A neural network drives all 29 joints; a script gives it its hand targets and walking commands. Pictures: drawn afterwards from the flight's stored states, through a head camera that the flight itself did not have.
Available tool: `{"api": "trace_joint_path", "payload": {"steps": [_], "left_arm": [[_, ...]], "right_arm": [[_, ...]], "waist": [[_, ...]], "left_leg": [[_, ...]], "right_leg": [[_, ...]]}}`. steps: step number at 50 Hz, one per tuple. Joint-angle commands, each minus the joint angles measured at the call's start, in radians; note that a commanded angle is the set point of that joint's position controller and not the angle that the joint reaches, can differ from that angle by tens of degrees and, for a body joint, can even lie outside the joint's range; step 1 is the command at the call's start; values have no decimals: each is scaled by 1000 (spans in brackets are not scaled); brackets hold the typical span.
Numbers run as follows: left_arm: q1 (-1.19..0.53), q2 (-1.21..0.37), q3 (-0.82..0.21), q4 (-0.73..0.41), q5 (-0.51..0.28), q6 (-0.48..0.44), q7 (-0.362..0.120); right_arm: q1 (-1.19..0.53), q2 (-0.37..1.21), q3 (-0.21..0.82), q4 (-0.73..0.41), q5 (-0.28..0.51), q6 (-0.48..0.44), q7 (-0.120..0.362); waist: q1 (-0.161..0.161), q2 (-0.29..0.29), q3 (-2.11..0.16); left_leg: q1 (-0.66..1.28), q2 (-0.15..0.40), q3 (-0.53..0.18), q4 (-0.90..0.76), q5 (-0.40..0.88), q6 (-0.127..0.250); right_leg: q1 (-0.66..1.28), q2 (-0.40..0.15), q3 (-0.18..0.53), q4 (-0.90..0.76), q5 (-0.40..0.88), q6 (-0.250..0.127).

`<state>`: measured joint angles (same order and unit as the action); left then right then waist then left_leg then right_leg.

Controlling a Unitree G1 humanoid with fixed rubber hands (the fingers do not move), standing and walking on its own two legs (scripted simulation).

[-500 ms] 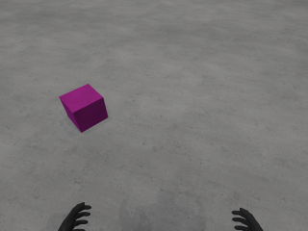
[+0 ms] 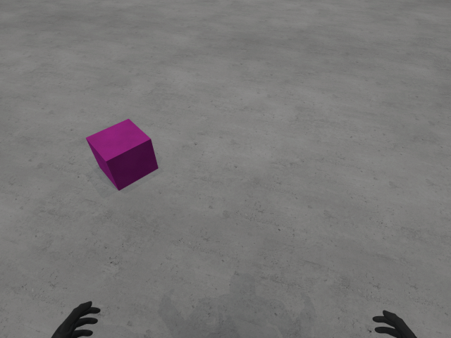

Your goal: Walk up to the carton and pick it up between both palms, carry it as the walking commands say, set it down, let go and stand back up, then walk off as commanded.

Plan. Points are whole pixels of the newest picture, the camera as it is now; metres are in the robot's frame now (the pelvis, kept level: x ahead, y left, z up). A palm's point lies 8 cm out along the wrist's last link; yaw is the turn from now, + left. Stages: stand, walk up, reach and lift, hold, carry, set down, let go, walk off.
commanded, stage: stand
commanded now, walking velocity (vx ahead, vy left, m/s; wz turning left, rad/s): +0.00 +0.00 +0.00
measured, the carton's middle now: (123, 153) +1.20 +0.64 -0.63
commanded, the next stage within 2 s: walk up in 0.74 s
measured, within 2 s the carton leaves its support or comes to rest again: neither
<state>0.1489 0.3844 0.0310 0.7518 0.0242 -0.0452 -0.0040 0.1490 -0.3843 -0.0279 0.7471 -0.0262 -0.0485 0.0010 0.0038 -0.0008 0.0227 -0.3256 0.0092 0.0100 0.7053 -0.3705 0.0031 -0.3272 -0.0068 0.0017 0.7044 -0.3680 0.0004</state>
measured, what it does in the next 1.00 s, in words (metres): stands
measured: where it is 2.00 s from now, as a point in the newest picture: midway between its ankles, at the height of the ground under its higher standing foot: (172, 309)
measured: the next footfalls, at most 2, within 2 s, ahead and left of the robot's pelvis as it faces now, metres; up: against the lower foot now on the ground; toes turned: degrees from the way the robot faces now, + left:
left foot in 1.30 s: +0.12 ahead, +0.27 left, +0.00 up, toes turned +20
right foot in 1.78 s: +0.51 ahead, +0.15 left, +0.00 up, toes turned +16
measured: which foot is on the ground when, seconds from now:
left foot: down 0.00-0.94, up 0.96-1.00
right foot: down 0.00-1.00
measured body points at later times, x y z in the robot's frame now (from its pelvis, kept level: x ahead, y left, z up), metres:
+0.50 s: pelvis +0.00 +0.00 +0.02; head +0.00 +0.00 +0.47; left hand +0.13 +0.31 -0.08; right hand +0.13 -0.31 -0.08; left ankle +0.00 +0.12 -0.72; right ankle +0.00 -0.12 -0.72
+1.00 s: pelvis +0.00 +0.00 +0.03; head +0.01 +0.00 +0.48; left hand +0.10 +0.32 -0.08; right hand +0.11 -0.31 -0.09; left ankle -0.01 +0.12 -0.69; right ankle +0.01 -0.12 -0.72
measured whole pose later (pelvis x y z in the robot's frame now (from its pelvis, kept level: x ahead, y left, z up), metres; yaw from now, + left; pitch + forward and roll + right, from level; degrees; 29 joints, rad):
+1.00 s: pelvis +0.00 +0.00 +0.03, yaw +4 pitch -1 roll +0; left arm 0.12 0.37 0.05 0.97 0.02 0.00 0.03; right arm 0.13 -0.39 -0.05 0.96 -0.04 0.05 0.05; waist -0.03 0.00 0.02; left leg -0.32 -0.01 -0.02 0.69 -0.37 -0.02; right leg -0.18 -0.05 -0.07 0.42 -0.25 0.01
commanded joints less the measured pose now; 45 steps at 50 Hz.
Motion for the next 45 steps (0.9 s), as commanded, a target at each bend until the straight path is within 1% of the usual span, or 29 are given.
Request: {"api": "trace_joint_path", "payload": {"steps": [1,23,30,45], "left_arm": [[-43,167,39,-44,-3,-12,4],[-89,174,6,129,-11,-1,3],[-101,176,1,180,-11,2,3],[-111,181,-2,241,-12,9,6]], "right_arm": [[-43,-167,-39,-45,3,-13,-4],[-89,-170,-14,130,11,1,0],[-99,-172,-11,182,11,5,0],[-103,-177,-11,246,11,11,-2]], "waist": [[0,3,-71],[-2,2,-51],[-2,1,-44],[-2,1,-35]], "left_leg": [[32,78,-94,-139,190,64],[146,97,-95,-310,253,41],[170,103,-94,-354,253,35],[189,111,-96,-400,243,28]], "right_leg": [[32,-75,90,-133,190,-69],[135,-96,94,-304,252,-44],[159,-103,95,-351,253,-37],[178,-111,96,-398,240,-32]]}}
